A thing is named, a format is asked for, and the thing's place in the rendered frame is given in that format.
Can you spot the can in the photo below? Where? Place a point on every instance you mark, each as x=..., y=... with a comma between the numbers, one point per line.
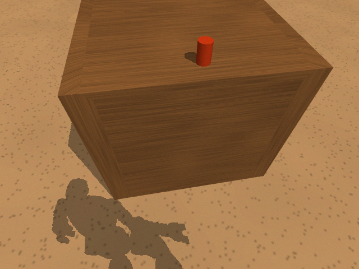
x=204, y=51

